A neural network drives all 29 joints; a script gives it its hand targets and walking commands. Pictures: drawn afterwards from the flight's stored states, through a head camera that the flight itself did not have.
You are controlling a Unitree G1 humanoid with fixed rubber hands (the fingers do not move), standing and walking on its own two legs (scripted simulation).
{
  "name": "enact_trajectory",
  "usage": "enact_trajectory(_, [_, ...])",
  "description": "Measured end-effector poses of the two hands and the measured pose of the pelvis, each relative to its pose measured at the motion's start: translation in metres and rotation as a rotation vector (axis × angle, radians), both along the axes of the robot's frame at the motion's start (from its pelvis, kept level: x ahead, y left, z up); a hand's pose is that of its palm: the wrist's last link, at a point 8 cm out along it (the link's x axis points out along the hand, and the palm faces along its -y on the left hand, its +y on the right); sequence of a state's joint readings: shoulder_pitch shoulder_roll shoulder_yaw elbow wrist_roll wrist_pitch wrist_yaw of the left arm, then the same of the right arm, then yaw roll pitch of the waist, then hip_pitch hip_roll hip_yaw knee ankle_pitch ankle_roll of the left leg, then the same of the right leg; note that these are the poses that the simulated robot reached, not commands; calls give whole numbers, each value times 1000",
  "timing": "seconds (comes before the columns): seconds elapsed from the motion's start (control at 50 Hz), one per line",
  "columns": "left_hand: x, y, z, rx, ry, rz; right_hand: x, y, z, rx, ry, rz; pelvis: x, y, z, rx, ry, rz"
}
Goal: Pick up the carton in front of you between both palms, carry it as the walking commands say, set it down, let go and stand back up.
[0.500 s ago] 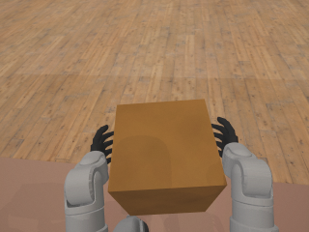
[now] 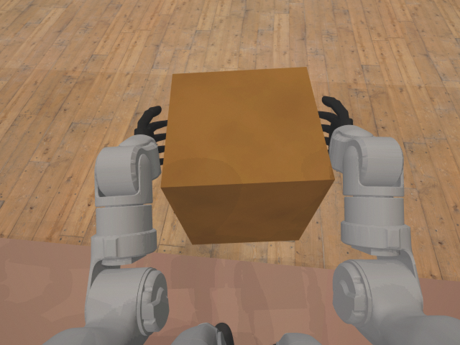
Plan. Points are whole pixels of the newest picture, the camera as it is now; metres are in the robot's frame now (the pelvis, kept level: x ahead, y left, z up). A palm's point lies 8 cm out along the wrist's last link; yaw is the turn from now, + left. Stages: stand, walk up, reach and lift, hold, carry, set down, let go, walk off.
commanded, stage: carry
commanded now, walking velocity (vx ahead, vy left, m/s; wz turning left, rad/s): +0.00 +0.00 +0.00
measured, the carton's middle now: (242, 166) +0.39 +0.00 +0.05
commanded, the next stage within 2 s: none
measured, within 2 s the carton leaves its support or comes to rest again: neither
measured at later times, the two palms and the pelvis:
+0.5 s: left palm (160, 145) +0.38 +0.13 +0.13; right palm (356, 130) +0.39 -0.17 +0.13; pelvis +0.03 -0.02 +0.00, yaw +0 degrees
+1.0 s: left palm (163, 146) +0.37 +0.12 +0.13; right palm (363, 133) +0.38 -0.18 +0.14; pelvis +0.02 -0.03 +0.00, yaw +0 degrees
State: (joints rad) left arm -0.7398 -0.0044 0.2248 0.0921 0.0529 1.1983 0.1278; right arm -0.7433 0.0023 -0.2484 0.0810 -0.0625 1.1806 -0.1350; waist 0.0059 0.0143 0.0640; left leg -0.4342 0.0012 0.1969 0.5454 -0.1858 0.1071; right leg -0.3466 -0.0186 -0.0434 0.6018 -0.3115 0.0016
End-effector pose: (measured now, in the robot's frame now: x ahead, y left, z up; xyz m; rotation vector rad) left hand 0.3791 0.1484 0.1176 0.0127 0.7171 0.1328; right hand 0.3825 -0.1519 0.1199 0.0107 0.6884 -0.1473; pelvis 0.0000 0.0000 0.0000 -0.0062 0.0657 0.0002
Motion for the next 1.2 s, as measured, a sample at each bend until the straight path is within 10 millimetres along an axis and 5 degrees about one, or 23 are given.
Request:
enact_trajectory(0.3, [6,-19,0,7,42,-2,12,-19,5,-13,43,16,29,-17,0,9,-16,5])
enact_trajectory(1.2, [-10,-30,13,24,60,-14,-5,-30,15,-24,59,28,19,-28,4,12,-27,-3])
